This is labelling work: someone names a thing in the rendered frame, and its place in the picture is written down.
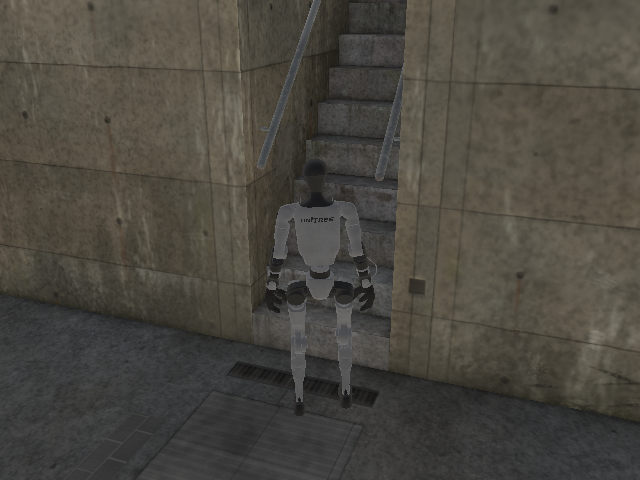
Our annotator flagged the left robot forearm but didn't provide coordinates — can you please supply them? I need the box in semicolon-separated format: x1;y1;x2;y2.
266;244;284;290

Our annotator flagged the robot left upper arm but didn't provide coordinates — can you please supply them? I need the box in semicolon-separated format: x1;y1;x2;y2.
273;203;296;259

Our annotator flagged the right robot thigh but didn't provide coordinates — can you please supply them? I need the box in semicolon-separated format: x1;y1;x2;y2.
334;278;354;345

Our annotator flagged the left robot hand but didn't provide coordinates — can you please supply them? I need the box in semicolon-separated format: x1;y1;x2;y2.
264;288;287;313

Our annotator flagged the right robot forearm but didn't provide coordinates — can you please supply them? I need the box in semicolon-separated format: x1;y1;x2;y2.
353;242;373;288

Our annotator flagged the humanoid robot head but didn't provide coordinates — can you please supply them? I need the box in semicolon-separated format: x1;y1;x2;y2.
299;159;334;208

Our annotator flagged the robot right upper arm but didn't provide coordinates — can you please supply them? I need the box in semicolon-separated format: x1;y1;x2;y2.
337;201;364;257

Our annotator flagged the right robot hand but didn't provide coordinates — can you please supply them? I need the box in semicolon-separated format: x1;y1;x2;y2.
353;284;375;311

